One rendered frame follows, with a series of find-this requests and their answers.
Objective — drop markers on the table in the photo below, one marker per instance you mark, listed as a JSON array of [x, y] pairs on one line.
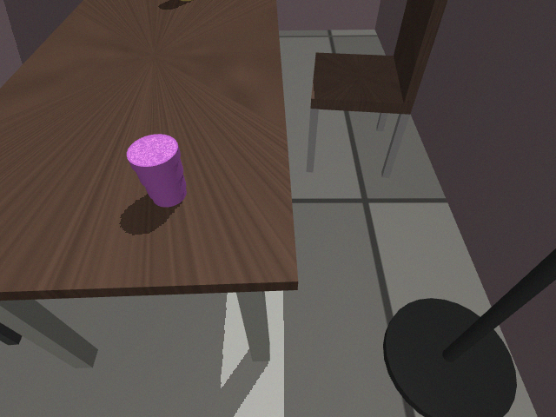
[[75, 220]]

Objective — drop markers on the coat stand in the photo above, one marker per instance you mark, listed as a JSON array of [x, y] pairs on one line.
[[446, 361]]

